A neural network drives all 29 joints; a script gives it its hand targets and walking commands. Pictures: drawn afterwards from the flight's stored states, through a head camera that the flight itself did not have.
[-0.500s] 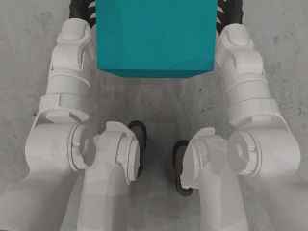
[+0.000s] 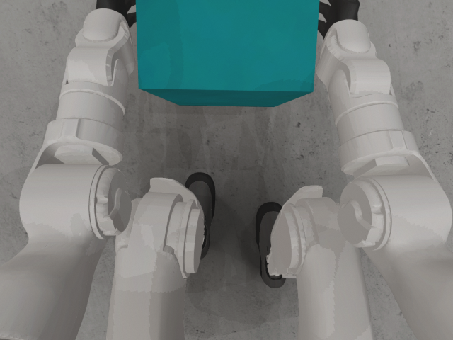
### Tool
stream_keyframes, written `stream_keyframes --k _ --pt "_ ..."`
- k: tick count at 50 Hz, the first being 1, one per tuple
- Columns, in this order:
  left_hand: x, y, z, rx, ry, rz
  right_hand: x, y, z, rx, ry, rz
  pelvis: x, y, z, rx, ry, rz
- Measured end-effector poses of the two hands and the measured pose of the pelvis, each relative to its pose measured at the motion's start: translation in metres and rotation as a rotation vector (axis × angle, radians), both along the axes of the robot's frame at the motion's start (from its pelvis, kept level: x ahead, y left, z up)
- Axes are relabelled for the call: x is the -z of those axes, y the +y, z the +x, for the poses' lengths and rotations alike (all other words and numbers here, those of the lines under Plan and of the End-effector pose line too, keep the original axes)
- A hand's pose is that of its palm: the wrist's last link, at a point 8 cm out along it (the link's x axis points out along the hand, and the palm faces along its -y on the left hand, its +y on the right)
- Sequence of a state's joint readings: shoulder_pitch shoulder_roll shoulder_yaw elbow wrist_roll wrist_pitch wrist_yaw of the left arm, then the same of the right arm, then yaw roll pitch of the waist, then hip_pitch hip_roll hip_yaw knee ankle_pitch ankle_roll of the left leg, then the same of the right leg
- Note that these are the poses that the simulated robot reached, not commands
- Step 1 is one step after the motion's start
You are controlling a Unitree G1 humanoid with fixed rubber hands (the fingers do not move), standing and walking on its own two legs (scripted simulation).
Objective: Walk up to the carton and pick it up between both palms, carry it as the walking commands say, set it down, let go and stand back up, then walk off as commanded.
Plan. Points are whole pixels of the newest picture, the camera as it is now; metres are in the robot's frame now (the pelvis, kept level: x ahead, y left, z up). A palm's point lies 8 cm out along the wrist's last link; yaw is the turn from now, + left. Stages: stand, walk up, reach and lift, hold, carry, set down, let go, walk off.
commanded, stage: set down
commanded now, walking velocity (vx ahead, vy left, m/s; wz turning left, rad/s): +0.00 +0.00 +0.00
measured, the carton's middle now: (227, 37) +0.54 +0.07 -0.22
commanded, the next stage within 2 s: none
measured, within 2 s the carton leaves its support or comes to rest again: rests again in 0.06 s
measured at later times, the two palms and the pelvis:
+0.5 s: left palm (116, 16) +0.53 +0.23 -0.16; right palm (333, 30) +0.55 -0.07 -0.16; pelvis +0.00 +0.00 -0.01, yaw +0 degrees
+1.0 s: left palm (114, 15) +0.53 +0.23 -0.16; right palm (334, 29) +0.55 -0.08 -0.16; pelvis +0.00 +0.00 -0.01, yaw +0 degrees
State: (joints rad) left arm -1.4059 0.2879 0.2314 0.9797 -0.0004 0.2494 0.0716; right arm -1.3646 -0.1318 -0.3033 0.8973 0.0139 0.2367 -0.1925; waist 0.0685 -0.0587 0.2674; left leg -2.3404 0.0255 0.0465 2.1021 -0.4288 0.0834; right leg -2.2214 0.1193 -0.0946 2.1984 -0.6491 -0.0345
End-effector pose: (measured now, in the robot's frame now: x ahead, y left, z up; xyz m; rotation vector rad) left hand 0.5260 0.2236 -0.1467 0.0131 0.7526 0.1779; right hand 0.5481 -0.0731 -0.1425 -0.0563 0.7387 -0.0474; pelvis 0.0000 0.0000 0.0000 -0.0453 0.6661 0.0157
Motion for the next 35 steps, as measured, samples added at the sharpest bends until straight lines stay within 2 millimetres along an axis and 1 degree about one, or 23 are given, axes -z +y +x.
stream_keyframes --k 6,12,35 --pt "0.006 0.003 0.000 0.005 0.008 0.007 0.009 0.003 -0.001 -0.004 0.004 0.010 0.004 0.001 -0.001 0.002 -0.013 0.005" --pt "0.009 0.002 0.003 0.013 0.009 0.000 0.016 0.000 -0.002 -0.001 0.006 0.013 0.007 0.001 0.000 0.003 -0.022 0.009" --pt "0.012 0.004 0.003 0.024 -0.005 -0.031 0.019 -0.003 -0.001 -0.027 -0.012 0.046 0.014 -0.003 -0.004 0.013 -0.058 0.022"
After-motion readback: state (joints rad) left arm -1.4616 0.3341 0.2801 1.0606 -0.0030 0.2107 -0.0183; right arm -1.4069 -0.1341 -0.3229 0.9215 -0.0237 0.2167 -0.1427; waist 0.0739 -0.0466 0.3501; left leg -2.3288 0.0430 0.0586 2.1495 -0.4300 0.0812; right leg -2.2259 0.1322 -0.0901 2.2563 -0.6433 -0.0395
